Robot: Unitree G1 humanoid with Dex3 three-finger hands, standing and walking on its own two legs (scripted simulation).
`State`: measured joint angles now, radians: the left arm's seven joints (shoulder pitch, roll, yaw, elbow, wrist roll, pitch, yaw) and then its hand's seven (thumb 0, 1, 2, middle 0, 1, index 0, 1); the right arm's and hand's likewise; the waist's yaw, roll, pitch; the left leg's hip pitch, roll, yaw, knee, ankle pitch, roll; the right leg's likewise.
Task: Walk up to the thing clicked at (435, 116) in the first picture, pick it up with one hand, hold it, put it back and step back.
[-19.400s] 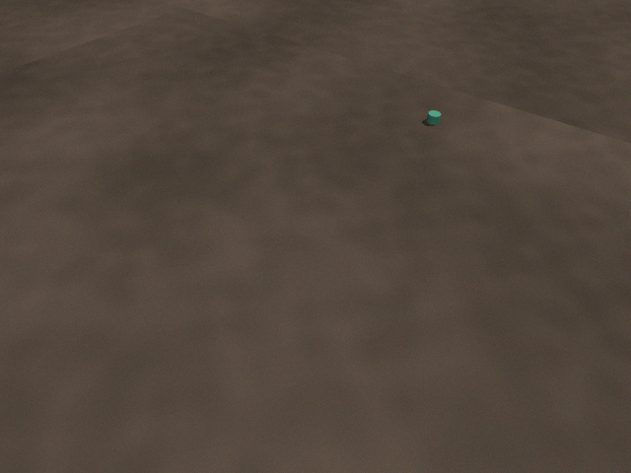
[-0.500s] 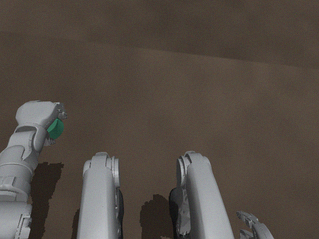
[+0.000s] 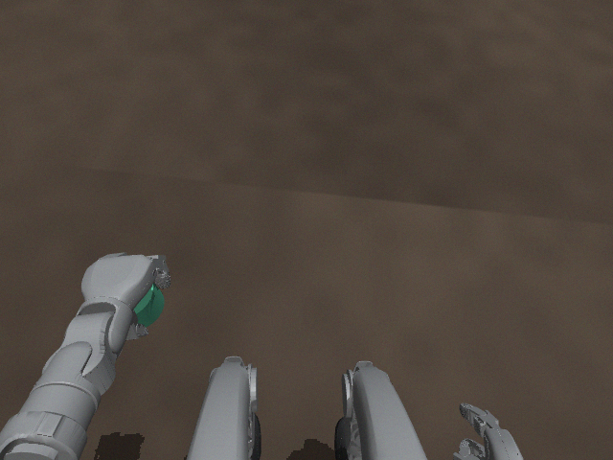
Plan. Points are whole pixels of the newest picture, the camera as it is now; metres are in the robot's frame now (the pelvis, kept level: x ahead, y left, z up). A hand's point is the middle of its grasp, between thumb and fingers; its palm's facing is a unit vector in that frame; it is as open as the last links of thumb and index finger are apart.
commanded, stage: lift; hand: left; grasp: from above
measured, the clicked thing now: (133, 299) +0.35 +0.26 -0.11
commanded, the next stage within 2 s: hold in 0.66 s
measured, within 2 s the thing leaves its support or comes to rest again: neither
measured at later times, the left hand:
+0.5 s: hand (120, 259) +0.36 +0.23 +0.04, palm faces -0.45 -0.09 -0.89, open 9.3 cm
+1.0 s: hand (110, 216) +0.38 +0.22 +0.10, palm faces -0.44 -0.08 -0.90, open 9.3 cm
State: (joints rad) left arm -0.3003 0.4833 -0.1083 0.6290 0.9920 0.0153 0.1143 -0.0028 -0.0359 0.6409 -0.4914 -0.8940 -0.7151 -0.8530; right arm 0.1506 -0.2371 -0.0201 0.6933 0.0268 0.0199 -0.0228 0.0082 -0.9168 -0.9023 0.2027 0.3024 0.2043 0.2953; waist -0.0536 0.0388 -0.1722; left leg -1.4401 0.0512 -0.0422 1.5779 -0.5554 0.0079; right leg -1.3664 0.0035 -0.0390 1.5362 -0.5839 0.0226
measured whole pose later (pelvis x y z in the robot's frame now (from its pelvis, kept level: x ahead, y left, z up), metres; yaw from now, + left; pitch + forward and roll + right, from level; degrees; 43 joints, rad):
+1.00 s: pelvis +0.07 +0.00 +0.17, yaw +1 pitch +7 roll +0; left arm -0.31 0.36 -0.19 0.85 1.01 0.02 0.14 0.00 -0.07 0.68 -0.50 -0.89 -0.72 -0.86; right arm 0.25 -0.26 -0.05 0.74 0.04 0.02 -0.03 0.01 -0.90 -0.90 0.20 0.30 0.20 0.29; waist -0.04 0.03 -0.07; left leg -0.50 0.03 0.04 0.69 -0.33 0.00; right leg -0.47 -0.01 0.01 0.68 -0.35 0.02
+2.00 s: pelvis +0.06 +0.00 +0.19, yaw +0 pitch +1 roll +0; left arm -0.24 0.39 -0.21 0.67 1.00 0.01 0.00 0.00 -0.06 0.68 -0.50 -0.89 -0.72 -0.86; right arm 0.21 -0.26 -0.03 0.69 0.06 0.07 -0.04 0.01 -0.90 -0.90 0.20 0.30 0.20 0.29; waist 0.00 0.05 -0.02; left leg -0.30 0.03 0.05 0.50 -0.22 0.00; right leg -0.28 -0.01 0.02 0.51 -0.25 0.02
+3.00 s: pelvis +0.06 -0.01 +0.19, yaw +1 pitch +2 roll +0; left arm -0.24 0.38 -0.19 0.73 1.03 -0.03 0.07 0.00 -0.06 0.69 -0.49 -0.90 -0.70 -0.88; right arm 0.19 -0.25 -0.03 0.69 0.05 0.08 -0.04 0.01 -0.90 -0.90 0.20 0.30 0.20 0.30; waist 0.00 0.03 -0.01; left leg -0.32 0.02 0.04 0.50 -0.22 0.00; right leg -0.30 -0.02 0.02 0.51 -0.25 0.01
